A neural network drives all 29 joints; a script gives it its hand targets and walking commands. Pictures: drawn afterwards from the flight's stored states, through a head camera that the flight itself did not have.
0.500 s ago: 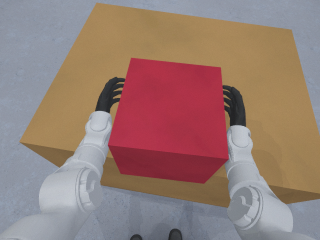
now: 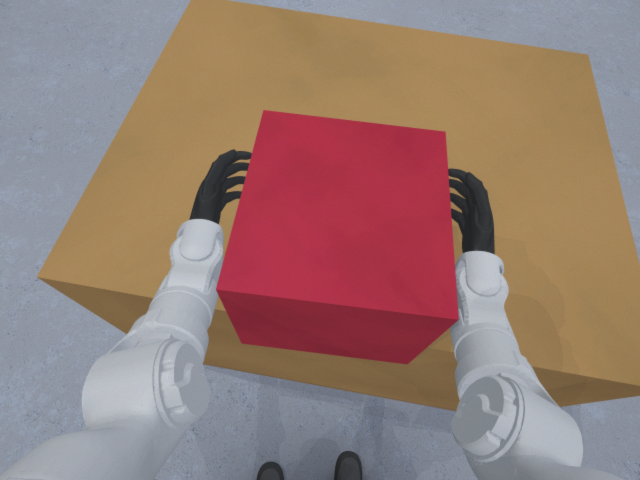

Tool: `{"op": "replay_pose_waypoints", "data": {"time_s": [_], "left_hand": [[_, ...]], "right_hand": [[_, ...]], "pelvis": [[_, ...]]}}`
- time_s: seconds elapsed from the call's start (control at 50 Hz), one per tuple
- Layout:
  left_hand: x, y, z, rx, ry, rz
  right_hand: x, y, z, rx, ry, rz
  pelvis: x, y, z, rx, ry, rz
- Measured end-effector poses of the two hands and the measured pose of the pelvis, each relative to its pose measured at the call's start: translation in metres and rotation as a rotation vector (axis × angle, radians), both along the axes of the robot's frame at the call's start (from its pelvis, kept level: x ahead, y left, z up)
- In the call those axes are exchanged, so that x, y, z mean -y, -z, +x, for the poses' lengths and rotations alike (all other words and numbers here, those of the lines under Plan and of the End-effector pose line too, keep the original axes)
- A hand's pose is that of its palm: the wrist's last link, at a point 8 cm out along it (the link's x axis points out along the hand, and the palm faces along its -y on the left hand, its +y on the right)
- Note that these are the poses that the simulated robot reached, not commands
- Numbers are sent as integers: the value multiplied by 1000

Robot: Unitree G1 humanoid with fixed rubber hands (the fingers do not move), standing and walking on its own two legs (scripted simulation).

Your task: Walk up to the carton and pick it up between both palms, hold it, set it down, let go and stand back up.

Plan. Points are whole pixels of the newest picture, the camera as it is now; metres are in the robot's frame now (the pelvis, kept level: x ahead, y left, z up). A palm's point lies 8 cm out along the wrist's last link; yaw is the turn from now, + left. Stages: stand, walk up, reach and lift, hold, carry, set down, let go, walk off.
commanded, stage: set down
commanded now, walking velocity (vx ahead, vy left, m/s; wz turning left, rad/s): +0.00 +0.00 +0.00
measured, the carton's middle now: (338, 242) +0.42 -0.03 -0.04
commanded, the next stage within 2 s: none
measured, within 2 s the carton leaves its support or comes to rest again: neither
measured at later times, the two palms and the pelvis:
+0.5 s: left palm (217, 211) +0.44 +0.14 +0.00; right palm (470, 244) +0.40 -0.20 +0.00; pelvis +0.00 +0.00 -0.01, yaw -3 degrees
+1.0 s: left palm (188, 190) +0.45 +0.17 +0.03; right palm (523, 218) +0.42 -0.26 +0.03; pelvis -0.03 -0.01 -0.05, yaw -3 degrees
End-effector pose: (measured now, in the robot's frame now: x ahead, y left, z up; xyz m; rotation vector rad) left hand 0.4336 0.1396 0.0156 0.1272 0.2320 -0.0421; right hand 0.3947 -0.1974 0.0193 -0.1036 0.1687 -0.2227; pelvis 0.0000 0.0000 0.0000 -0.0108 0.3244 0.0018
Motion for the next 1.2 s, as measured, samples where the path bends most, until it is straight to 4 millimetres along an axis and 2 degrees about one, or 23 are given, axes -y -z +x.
{"op": "replay_pose_waypoints", "data": {"time_s": [0.36, 0.5, 0.6, 0.7, 0.88, 0.94, 1.04, 1.2], "left_hand": [[0, 1, 2, -17, -3, 3], [4, 18, 10, -82, -50, -34], [5, 12, 23, -69, -47, -36], [-3, 2, 27, -53, -47, -15], [-35, 2, 18, -16, -100, 21], [-34, -5, 19, 11, -90, 19], [-21, -23, 22, 32, -60, -6], [-15, -56, 24, 37, -57, -28]], "right_hand": [[2, 0, 2, -21, -9, 13], [3, 20, 1, -123, 2, 85], [6, 23, 9, -130, 4, 95], [19, 17, 15, -105, 25, 85], [62, 0, 16, -57, 56, 57], [64, -7, 20, -46, 26, 67], [59, -20, 22, -43, -1, 91], [52, -52, 22, -31, 5, 99]], "pelvis": [[0, 0, 2, 22, 16, 2], [-1, 8, 3, -46, 54, -1], [-2, 20, 2, -99, 56, -6], [-2, 29, -1, -111, 54, -9], [3, 41, -19, -141, 51, -4], [6, 44, -26, -155, 49, -1], [11, 45, -35, -163, 45, 7], [15, 36, -42, -123, 39, 20]]}}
